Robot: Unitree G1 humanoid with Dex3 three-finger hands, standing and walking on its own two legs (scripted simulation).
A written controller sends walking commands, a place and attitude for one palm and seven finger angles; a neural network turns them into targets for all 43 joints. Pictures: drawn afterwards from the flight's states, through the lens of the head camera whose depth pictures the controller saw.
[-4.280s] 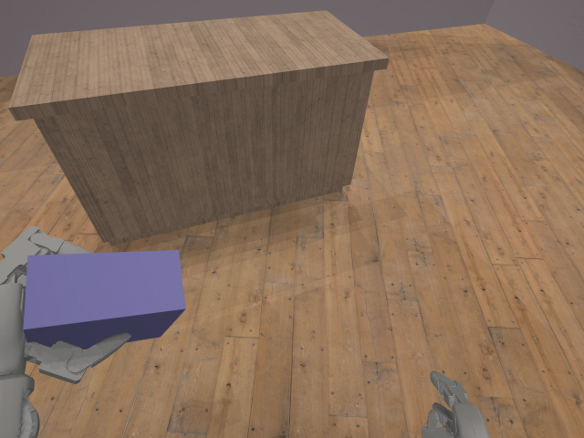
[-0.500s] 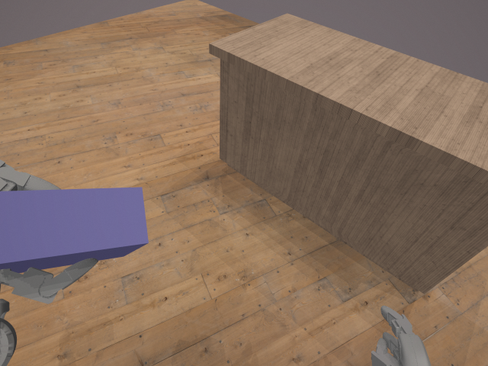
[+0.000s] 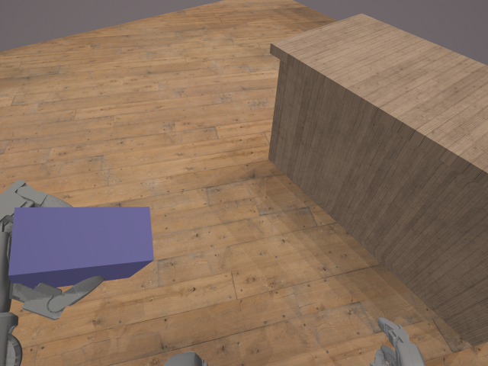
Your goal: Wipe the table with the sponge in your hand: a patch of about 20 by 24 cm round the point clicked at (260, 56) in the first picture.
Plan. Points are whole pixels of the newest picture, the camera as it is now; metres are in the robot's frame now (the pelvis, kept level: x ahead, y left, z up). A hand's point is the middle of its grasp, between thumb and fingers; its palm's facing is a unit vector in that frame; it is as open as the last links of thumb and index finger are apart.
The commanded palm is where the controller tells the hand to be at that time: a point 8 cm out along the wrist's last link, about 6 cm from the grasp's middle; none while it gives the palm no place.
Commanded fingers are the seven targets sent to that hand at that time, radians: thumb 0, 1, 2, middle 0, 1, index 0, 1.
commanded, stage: walk to a spot facing it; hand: left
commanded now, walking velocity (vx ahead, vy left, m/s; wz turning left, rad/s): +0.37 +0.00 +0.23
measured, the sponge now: (103, 248) +0.23 +0.20 +0.14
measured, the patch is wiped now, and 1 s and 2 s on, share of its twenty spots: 0.00 0.00 0.00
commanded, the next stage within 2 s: turn to face it in 0.68 s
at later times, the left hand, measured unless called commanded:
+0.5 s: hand (103, 182) +0.31 +0.23 +0.16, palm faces +0.48 -0.73 -0.49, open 10.7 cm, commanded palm +0.25 +0.26 +0.17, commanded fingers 0.00 0.10 1.30 -1.20 -1.60 -1.20 -1.60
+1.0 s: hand (91, 149) +0.36 +0.26 +0.17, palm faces +0.60 -0.68 -0.42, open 10.7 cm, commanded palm +0.30 +0.28 +0.17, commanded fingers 0.00 0.10 1.30 -1.20 -1.60 -1.20 -1.60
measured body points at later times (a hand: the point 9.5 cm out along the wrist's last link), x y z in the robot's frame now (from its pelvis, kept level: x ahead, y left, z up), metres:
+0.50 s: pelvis +0.12 -0.03 -0.02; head +0.15 -0.05 +0.43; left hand +0.28 +0.26 +0.19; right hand +0.30 -0.21 -0.14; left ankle +0.06 +0.11 -0.70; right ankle +0.17 -0.13 -0.74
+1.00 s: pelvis +0.21 -0.03 -0.02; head +0.24 -0.01 +0.43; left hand +0.33 +0.29 +0.19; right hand +0.44 -0.18 -0.09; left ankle +0.24 +0.11 -0.74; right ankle +0.26 -0.15 -0.70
